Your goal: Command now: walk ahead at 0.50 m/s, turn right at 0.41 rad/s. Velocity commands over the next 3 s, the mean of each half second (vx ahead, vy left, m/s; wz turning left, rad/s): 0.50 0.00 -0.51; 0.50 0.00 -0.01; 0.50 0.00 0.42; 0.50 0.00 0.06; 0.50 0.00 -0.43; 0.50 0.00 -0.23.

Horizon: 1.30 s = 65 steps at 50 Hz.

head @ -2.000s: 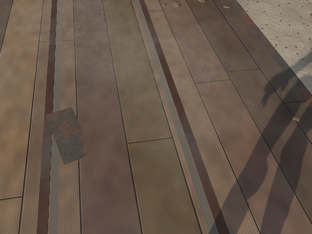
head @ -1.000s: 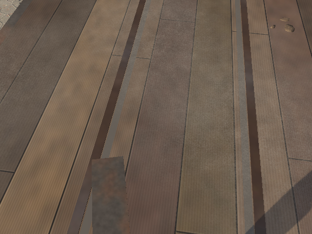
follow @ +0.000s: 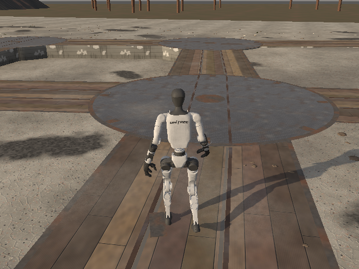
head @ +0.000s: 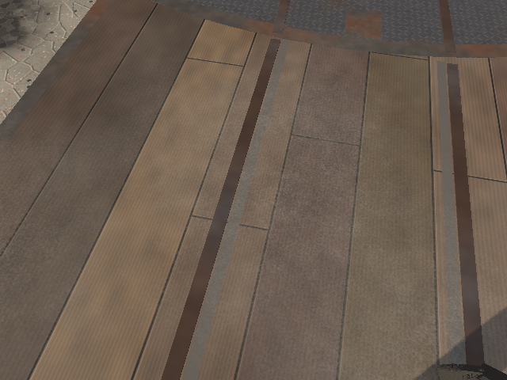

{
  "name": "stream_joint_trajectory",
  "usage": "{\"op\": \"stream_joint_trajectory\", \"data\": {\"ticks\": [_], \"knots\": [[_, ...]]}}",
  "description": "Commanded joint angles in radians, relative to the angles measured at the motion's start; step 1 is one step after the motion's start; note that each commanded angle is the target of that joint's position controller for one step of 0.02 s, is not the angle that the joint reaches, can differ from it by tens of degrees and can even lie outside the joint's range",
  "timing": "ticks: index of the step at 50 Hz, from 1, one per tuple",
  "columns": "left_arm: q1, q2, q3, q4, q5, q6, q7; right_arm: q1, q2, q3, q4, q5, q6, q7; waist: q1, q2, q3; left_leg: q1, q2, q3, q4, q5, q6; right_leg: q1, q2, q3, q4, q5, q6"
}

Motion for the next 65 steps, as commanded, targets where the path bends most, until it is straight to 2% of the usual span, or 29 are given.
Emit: {"op": "stream_joint_trajectory", "data": {"ticks": [1,3,6,12,17,19,21,22,23,24,25,26,27,28,32,37,43,46,48,49,50,51,52,53,54,55,59,62,65], "knots": [[-0.067,0.116,0.036,-0.100,0.002,-0.016,0.005,0.157,-0.106,-0.038,0.011,-0.002,-0.002,-0.006,-0.095,0.103,-0.088,0.409,0.297,-0.346,-0.289,-0.006,0.159,-0.413,-0.114,0.035,0.146,0.124,0.007],[-0.037,0.075,0.036,-0.101,-0.003,0.010,0.001,0.112,-0.094,-0.040,0.023,-0.009,-0.014,-0.004,-0.051,0.133,-0.055,0.297,0.268,-0.235,-0.355,0.053,0.158,-0.334,-0.143,0.030,0.115,0.176,0.017],[-0.080,0.049,0.036,-0.134,0.005,0.035,0.001,0.103,-0.119,-0.052,0.049,-0.009,-0.026,-0.010,-0.034,0.098,-0.012,0.260,0.275,-0.123,-0.402,0.147,0.173,-0.379,-0.157,0.033,0.053,0.250,0.035],[-0.248,0.023,0.022,-0.195,0.012,0.023,-0.034,0.142,-0.173,-0.070,0.088,-0.004,-0.007,-0.030,-0.086,0.061,0.030,0.317,0.250,0.071,-0.413,0.203,0.145,-0.374,-0.138,-0.037,-0.271,0.503,0.029],[-0.359,0.043,0.025,-0.264,0.012,0.027,-0.057,0.198,-0.214,-0.088,0.124,0.024,0.025,-0.032,-0.111,0.067,0.061,0.475,0.300,0.123,-0.341,0.288,0.115,-0.392,-0.108,-0.099,-0.396,0.396,-0.023],[-0.320,0.072,0.040,-0.273,0.014,0.032,-0.060,0.180,-0.242,-0.096,0.122,0.034,0.039,-0.036,-0.070,0.096,0.016,0.510,0.301,0.153,-0.217,0.583,0.091,-0.294,-0.051,-0.155,-0.407,0.292,-0.062],[-0.077,0.149,0.089,-0.216,0.008,0.037,-0.050,0.153,-0.240,-0.091,0.114,0.043,0.054,-0.038,0.071,0.081,-0.119,0.429,0.245,0.206,0.129,0.754,0.042,0.051,0.049,-0.202,-0.486,0.319,-0.123],[0.084,0.247,0.128,-0.178,0.005,0.047,-0.029,0.174,-0.193,-0.071,0.096,0.015,0.048,-0.040,0.125,-0.037,-0.211,0.180,0.197,0.213,0.448,0.440,-0.012,0.355,-0.055,0.003,-0.513,0.340,-0.183],[0.034,0.352,0.136,-0.192,0.000,0.034,-0.027,0.259,-0.048,-0.025,0.037,-0.019,0.019,-0.029,-0.011,-0.280,-0.296,-0.256,-0.014,0.081,0.774,-0.435,-0.071,0.639,-0.288,0.585,-0.638,0.148,-0.374],[0.057,0.259,0.108,-0.225,0.008,0.016,-0.035,0.146,-0.133,-0.035,0.030,0.022,-0.018,-0.016,0.071,-0.136,-0.376,-0.363,-0.013,-0.130,0.861,-0.447,-0.049,0.669,-0.338,0.748,-0.778,0.044,-0.382],[0.022,0.203,0.091,-0.216,0.016,0.000,-0.039,0.063,-0.175,-0.046,0.005,0.056,-0.037,-0.010,0.074,-0.089,-0.234,-0.439,0.029,-0.126,0.839,-0.346,-0.022,0.581,-0.318,0.612,-0.791,0.122,-0.334],[-0.037,0.165,0.078,-0.219,0.014,-0.007,-0.037,0.070,-0.163,-0.041,0.018,0.042,-0.045,-0.016,0.028,-0.018,-0.167,-0.393,0.079,-0.124,0.755,-0.254,-0.008,0.442,-0.281,0.482,-0.779,0.221,-0.296],[-0.109,0.121,0.064,-0.231,0.017,-0.006,-0.034,0.082,-0.168,-0.047,0.037,0.015,-0.042,-0.023,-0.014,-0.001,-0.115,-0.317,0.114,-0.120,0.670,-0.198,-0.013,0.306,-0.243,0.371,-0.782,0.342,-0.268],[-0.149,0.094,0.053,-0.247,0.032,-0.008,-0.028,0.107,-0.174,-0.052,0.048,0.009,-0.030,-0.021,-0.046,-0.025,-0.103,-0.241,0.137,-0.126,0.630,-0.158,-0.017,0.219,-0.220,0.312,-0.802,0.434,-0.258],[-0.124,0.124,0.056,-0.224,0.031,-0.022,-0.012,0.100,-0.123,-0.041,0.052,-0.001,0.010,-0.019,-0.060,-0.017,-0.065,-0.213,0.137,-0.092,0.477,-0.036,-0.062,0.122,-0.189,0.166,-0.867,0.633,-0.256],[-0.079,0.126,0.049,-0.183,0.033,-0.028,0.000,-0.025,-0.092,-0.022,0.033,0.016,0.010,-0.003,0.001,-0.039,-0.011,-0.215,0.115,-0.062,0.176,0.285,-0.054,0.146,-0.146,0.014,-0.909,0.571,-0.179],[-0.020,0.140,0.055,-0.117,0.034,-0.020,0.000,-0.134,-0.092,-0.014,-0.015,0.031,0.004,0.032,0.046,-0.021,0.057,-0.296,0.068,-0.062,0.025,0.254,0.004,0.346,-0.231,-0.039,-0.889,0.590,-0.160],[-0.044,0.159,0.061,-0.115,0.031,-0.003,0.013,-0.097,-0.108,-0.020,-0.026,0.025,0.002,0.051,0.008,-0.047,0.015,-0.237,0.017,-0.017,0.008,0.116,0.050,0.429,-0.248,-0.081,-0.771,0.925,-0.127],[-0.073,0.180,0.064,-0.127,0.033,0.013,0.026,0.061,-0.166,-0.051,0.004,0.019,0.011,0.046,-0.081,-0.075,-0.102,-0.015,-0.061,0.044,0.013,0.050,0.091,0.426,-0.219,-0.125,-0.537,1.259,-0.092],[-0.086,0.175,0.058,-0.138,0.033,0.017,0.034,0.203,-0.214,-0.075,0.032,0.019,0.015,0.035,-0.159,-0.046,-0.181,0.225,-0.053,-0.004,-0.016,0.112,0.131,0.297,-0.185,-0.158,-0.319,1.199,-0.056],[-0.014,0.106,0.034,-0.178,0.050,0.000,0.032,0.335,-0.315,-0.103,0.039,0.010,0.020,0.021,-0.159,0.135,-0.325,0.619,0.188,-0.398,-0.003,0.114,0.277,-0.068,-0.078,-0.177,0.067,0.776,0.009],[0.010,0.046,0.008,-0.178,0.055,-0.031,0.013,0.333,-0.281,-0.090,0.040,0.030,0.019,0.023,-0.129,0.267,-0.425,0.829,0.335,-0.850,-0.166,-0.004,0.412,-0.362,0.102,-0.038,0.319,-0.068,0.050],[-0.065,0.126,0.024,-0.196,0.019,-0.064,-0.009,0.321,-0.223,-0.073,0.040,0.031,0.023,0.019,-0.167,0.178,-0.354,0.802,0.305,-0.779,-0.208,-0.137,0.355,-0.480,0.027,0.072,0.365,-0.042,0.025],[-0.148,0.133,0.021,-0.226,-0.004,-0.082,-0.017,0.274,-0.196,-0.066,0.025,0.025,0.026,0.013,-0.161,0.109,-0.231,0.669,0.270,-0.646,-0.223,-0.137,0.312,-0.505,-0.021,0.054,0.313,0.031,0.009],[-0.185,0.124,0.020,-0.236,0.012,-0.089,-0.014,0.214,-0.181,-0.060,0.014,0.020,0.027,0.012,-0.119,0.017,-0.124,0.497,0.232,-0.553,-0.248,-0.052,0.287,-0.481,-0.057,0.035,0.202,0.084,0.007],[-0.190,0.136,0.031,-0.235,0.036,-0.083,-0.007,0.171,-0.154,-0.049,-0.001,0.013,0.026,0.009,-0.085,0.008,-0.083,0.384,0.200,-0.488,-0.270,0.046,0.272,-0.417,-0.087,0.030,0.116,0.119,0.016],[-0.152,0.094,0.025,-0.245,0.050,-0.045,0.003,0.141,-0.180,-0.056,-0.024,0.012,0.028,-0.009,-0.032,0.065,-0.049,0.179,0.144,-0.373,-0.322,0.234,0.284,-0.318,-0.096,-0.009,-0.066,0.183,0.078],[-0.262,0.059,0.010,-0.274,0.052,-0.044,0.005,0.170,-0.207,-0.066,-0.014,0.024,0.035,-0.024,-0.071,0.077,-0.033,0.110,0.077,-0.290,-0.312,0.203,0.230,-0.259,-0.062,-0.027,-0.306,0.410,0.105],[-0.352,0.054,0.007,-0.293,0.036,-0.054,-0.006,0.231,-0.204,-0.066,0.006,0.029,0.048,-0.032,-0.118,0.098,-0.044,0.128,0.072,-0.302,-0.282,0.118,0.196,-0.190,-0.017,-0.031,-0.471,0.568,0.110]]}}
